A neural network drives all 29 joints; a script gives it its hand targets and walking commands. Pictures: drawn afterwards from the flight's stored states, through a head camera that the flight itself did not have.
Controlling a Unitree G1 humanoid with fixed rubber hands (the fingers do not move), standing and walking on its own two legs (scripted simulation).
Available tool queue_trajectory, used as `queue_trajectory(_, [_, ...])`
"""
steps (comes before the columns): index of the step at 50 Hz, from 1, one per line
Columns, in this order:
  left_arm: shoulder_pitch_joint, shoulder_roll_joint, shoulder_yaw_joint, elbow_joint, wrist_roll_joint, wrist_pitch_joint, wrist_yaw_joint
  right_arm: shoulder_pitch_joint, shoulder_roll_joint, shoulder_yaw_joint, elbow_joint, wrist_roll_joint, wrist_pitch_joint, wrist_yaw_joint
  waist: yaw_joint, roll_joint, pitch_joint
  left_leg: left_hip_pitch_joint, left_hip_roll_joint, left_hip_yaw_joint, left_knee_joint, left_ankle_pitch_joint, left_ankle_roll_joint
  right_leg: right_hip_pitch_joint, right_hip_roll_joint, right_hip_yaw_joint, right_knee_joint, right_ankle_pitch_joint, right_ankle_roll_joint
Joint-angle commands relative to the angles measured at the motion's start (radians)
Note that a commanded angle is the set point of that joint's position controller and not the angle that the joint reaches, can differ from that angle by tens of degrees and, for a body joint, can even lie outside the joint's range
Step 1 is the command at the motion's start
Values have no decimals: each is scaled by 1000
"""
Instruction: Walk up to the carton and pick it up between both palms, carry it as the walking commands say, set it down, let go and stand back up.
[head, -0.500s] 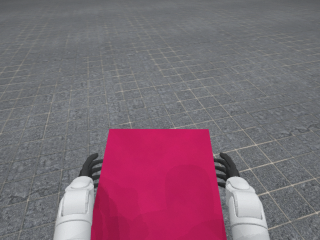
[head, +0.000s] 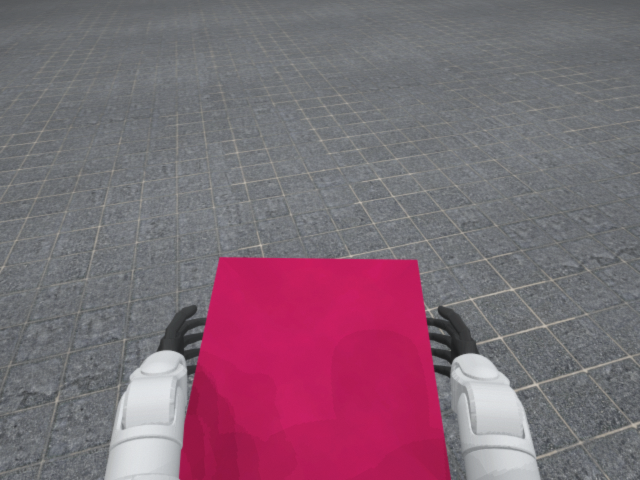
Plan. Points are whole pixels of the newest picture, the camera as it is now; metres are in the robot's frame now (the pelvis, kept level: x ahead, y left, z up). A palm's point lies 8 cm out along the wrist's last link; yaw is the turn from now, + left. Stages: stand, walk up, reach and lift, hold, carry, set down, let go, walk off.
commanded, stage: hold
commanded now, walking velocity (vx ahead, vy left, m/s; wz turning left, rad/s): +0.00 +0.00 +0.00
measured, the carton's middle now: (316, 378) +0.30 +0.01 -0.05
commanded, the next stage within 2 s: carry in 0.14 s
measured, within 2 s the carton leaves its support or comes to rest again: neither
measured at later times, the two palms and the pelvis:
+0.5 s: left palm (171, 379) +0.25 +0.18 +0.06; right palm (484, 389) +0.23 -0.18 +0.06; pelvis -0.05 +0.01 -0.03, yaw -2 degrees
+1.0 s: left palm out of the picture +0.05 +0.19 +0.08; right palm out of the picture +0.02 -0.17 +0.10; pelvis -0.19 +0.03 -0.02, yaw -4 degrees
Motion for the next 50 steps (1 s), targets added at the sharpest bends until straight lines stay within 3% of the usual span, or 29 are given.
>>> queue_trajectory(1, [-520,-886,-585,-84,-293,-45,-294,-559,889,611,-92,296,-48,282,-5,-19,-261,-244,-32,-33,-107,143,12,347,31,57,33,166,20])
queue_trajectory(6, [-542,-882,-575,-88,-283,-46,-293,-574,891,596,-72,289,-47,292,-4,-21,-238,-264,-30,-34,-117,98,15,347,34,55,35,138,19])
queue_trajectory(7, [-630,-936,-657,-140,-324,-30,-292,-655,909,646,-102,283,-34,295,-15,-152,-354,-211,116,-13,138,-13,-16,91,-227,118,122,215,-11])
queue_trajectory(8, [-632,-931,-662,-176,-334,-22,-283,-691,924,672,-149,304,-31,291,-13,-152,-330,-213,102,-11,149,-78,-17,21,-229,153,107,143,-16])
queue_trajectory(10, [-619,-946,-671,-220,-350,9,-264,-672,936,678,-175,326,-3,282,-16,-115,-392,-193,122,-4,193,58,-18,-17,-229,141,176,321,-36])
queue_trajectory(12, [-617,-964,-704,-291,-382,55,-241,-652,948,680,-219,360,35,266,-9,-69,-440,-207,128,-8,229,226,-9,-16,-213,110,257,414,-39])
queue_trajectory(15, [-616,-980,-751,-360,-414,135,-214,-617,957,681,-241,390,113,249,-8,-8,-473,-214,161,-26,287,424,12,-92,-183,91,334,351,-35])
queue_trajectory(18, [-576,-980,-794,-445,-435,215,-183,-586,954,714,-320,428,193,231,-7,23,-476,-234,183,-46,313,523,37,-157,-168,87,379,292,-31])
queue_trajectory(20, [-554,-987,-806,-509,-457,265,-162,-579,955,741,-394,452,244,212,-7,-3,-466,-277,190,-59,325,510,49,-167,-165,84,396,287,-33])
queue_trajectory(23, [-493,-996,-826,-635,-494,346,-121,-514,941,770,-526,490,321,179,-4,13,-439,-300,200,-92,286,412,69,-229,-147,89,410,170,-30])
queue_trajectory(28, [-403,-963,-876,-789,-528,463,-73,-474,904,822,-718,526,427,119,-4,16,-377,-363,223,-140,227,157,105,-304,-116,74,396,-17,-9])
queue_trajectory(30, [-379,-941,-887,-814,-536,496,-65,-448,881,827,-746,524,461,102,-1,27,-360,-411,229,-154,190,-16,118,-306,-98,69,402,-133,-7])
queue_trajectory(32, [-354,-908,-888,-827,-536,521,-60,-408,851,828,-756,514,490,88,4,-7,-312,-502,218,-147,165,-247,111,-295,-110,91,362,-239,-9])
queue_trajectory(34, [-338,-883,-878,-832,-537,544,-56,-388,842,826,-760,510,516,75,7,-92,-284,-559,156,-91,192,-400,78,-283,-153,162,220,-374,-17])
queue_trajectory(35, [-334,-875,-874,-831,-538,554,-56,-374,839,820,-757,506,527,71,10,-170,-271,-554,82,-7,301,-391,50,-306,-205,233,89,-438,-26])
queue_trajectory(36, [-303,-868,-862,-823,-535,563,-56,-381,827,828,-779,507,534,68,15,-333,-297,-464,-13,116,590,-297,12,-382,-325,384,-88,-502,-75])
queue_trajectory(37, [-305,-868,-856,-835,-529,569,-57,-396,830,827,-784,510,541,66,9,-363,-319,-369,-22,139,743,-259,-10,-455,-380,441,-177,-507,-100])
queue_trajectory(38, [-275,-859,-835,-823,-517,574,-56,-383,828,826,-788,515,547,68,-1,-322,-307,-318,-2,128,734,-236,-7,-501,-348,389,-200,-530,-69])
queue_trajectory(40, [-275,-871,-828,-835,-508,583,-51,-365,839,817,-789,527,554,72,-10,-271,-321,-258,7,145,585,-258,4,-493,-296,298,-193,-450,-12])
queue_trajectory(43, [-311,-877,-836,-867,-496,594,-36,-336,855,791,-754,530,563,79,-18,-307,-364,-110,-45,228,306,-285,15,-418,-221,158,-213,-394,105])
queue_trajectory(44, [-319,-870,-838,-868,-490,599,-30,-327,848,779,-740,529,566,78,-20,-275,-359,-79,-36,227,179,-312,28,-399,-186,114,-172,-376,139])
queue_trajectory(45, [-322,-861,-839,-857,-484,603,-25,-319,850,768,-727,532,568,77,-24,-143,-335,-83,21,143,14,-365,57,-402,-137,71,-45,-333,164])
queue_trajectory(46, [-315,-848,-833,-842,-477,611,-19,-316,826,744,-723,530,574,76,-29,167,-278,-158,239,-158,-182,-501,115,-468,-39,-25,262,-299,167])
queue_trajectory(47, [-341,-875,-864,-847,-475,610,-24,-329,836,721,-706,517,561,79,-20,442,-203,-425,445,-338,-212,-509,197,-513,-9,-135,657,-396,133])
queue_trajectory(48, [-379,-895,-889,-866,-485,606,-34,-338,841,716,-712,520,554,89,-8,387,-117,-580,469,-269,-233,-422,220,-519,-37,-78,945,-408,119])
queue_trajectory(49, [-370,-897,-882,-823,-492,605,-36,-367,833,733,-717,522,558,94,14,191,-125,-581,389,-146,-165,-282,157,-468,-50,-44,1022,-326,97])
queue_trajectory(50, [-338,-900,-869,-810,-499,598,-35,-409,827,743,-754,541,556,101,22,50,-159,-551,321,-44,-91,-160,99,-447,-52,-27,1042,-274,73])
